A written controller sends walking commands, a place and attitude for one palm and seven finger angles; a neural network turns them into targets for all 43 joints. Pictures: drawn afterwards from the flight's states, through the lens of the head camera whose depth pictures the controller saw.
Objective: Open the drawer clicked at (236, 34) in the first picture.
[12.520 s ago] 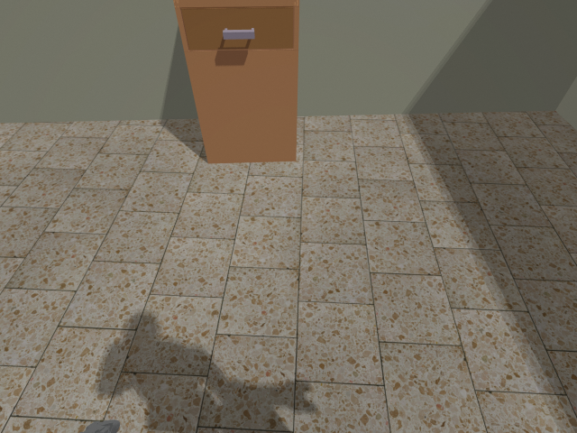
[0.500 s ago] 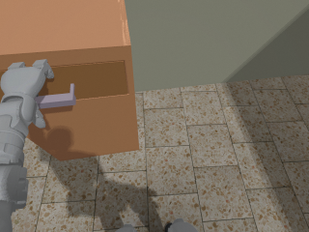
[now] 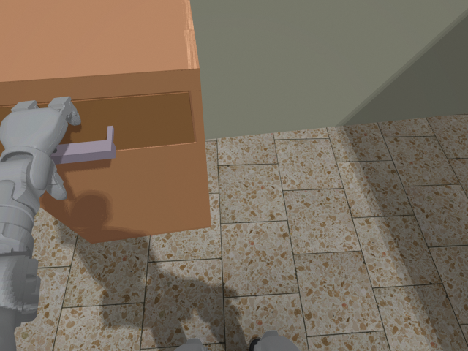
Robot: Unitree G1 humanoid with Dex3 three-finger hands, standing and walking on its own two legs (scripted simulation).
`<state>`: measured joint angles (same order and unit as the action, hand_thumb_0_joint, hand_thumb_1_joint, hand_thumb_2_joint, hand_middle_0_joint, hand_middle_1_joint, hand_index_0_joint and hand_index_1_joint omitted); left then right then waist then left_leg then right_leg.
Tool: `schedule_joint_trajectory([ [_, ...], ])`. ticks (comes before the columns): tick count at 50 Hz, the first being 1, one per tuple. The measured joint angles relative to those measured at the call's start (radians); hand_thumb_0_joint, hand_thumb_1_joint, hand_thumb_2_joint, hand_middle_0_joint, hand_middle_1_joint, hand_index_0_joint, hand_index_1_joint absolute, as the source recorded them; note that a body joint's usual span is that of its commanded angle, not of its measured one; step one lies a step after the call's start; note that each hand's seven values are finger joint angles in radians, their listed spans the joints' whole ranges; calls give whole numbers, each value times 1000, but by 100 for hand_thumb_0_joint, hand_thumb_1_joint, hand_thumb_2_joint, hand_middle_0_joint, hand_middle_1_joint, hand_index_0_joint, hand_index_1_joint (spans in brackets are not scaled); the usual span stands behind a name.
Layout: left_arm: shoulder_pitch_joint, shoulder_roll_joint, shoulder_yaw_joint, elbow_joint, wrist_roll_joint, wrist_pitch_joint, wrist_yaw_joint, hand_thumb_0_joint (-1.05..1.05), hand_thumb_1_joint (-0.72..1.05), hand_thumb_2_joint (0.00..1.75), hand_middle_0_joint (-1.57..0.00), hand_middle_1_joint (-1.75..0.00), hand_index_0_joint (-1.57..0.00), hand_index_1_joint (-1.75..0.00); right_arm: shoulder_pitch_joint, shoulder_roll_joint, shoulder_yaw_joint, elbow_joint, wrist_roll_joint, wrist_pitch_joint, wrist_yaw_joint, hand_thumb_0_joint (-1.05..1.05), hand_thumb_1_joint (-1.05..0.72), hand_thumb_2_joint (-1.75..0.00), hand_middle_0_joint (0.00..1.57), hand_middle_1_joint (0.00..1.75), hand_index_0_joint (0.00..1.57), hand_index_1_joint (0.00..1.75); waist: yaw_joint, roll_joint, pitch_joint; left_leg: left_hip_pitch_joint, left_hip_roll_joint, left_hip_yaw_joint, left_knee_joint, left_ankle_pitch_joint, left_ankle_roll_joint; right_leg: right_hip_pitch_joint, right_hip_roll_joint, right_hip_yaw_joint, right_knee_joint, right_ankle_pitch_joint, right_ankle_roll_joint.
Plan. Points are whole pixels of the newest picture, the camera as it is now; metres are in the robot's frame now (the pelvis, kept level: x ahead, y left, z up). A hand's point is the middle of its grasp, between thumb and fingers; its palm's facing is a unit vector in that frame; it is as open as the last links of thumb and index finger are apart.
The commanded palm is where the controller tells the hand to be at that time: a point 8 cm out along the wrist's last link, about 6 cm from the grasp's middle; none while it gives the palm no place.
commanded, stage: lower the fingers behind the handle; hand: left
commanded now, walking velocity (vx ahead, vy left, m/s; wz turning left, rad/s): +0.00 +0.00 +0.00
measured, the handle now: (81, 142) +0.51 +0.30 -0.03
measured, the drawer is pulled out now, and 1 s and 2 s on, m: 0.00 0.00 0.00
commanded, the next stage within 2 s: lift the fingers back up to retry in 1.42 s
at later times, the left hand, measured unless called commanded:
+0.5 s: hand (60, 158) +0.46 +0.32 -0.01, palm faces -0.08 -0.04 -1.00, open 13.8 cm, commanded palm +0.45 +0.31 +0.04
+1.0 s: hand (62, 159) +0.46 +0.32 -0.01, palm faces -0.06 +0.00 -1.00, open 13.8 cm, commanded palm +0.45 +0.30 +0.01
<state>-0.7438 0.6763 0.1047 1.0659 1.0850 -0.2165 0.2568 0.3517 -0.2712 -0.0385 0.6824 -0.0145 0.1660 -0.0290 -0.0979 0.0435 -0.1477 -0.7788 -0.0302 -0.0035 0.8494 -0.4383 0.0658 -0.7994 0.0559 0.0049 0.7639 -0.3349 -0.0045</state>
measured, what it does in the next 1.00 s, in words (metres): stands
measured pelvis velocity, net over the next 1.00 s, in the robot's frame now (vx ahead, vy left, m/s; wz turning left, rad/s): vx -0.03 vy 0.00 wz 0.00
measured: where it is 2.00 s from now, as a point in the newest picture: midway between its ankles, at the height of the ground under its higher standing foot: outside the picture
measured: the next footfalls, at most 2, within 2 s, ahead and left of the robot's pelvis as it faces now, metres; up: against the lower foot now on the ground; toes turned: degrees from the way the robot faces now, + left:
none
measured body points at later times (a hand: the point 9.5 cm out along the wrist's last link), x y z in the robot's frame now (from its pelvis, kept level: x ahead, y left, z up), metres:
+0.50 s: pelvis -0.01 +0.01 -0.02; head +0.12 +0.03 +0.41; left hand +0.46 +0.32 +0.05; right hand -0.01 -0.28 -0.14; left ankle -0.03 +0.07 -0.70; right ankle +0.01 -0.12 -0.70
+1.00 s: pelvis -0.03 +0.00 -0.04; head +0.11 +0.02 +0.39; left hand +0.46 +0.31 +0.04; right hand -0.01 -0.28 -0.15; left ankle -0.03 +0.07 -0.70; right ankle +0.01 -0.12 -0.70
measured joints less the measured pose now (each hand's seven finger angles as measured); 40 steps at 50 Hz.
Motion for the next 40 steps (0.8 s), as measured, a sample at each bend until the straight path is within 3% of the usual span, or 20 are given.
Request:
schedule_joint_trajectory([
  [9,-9,13,18,19,18,-24,27,0,-48,31,-32,-120,-32,-120,-5,-1,4,-1,-7,-5,0,0,-90,-90,20,30,20,30,-12,-6,-4,-63,0,-1,53,-15,2,-61,0,-5,48,-13,2],
  [40,-97,31,-19,75,16,11,70,0,-48,31,-32,-127,-32,-122,-2,2,28,-5,-7,-9,4,0,-90,-90,20,30,20,30,-26,1,-15,-209,-2,-8,184,-51,10,-198,-2,-19,164,-44,10],
])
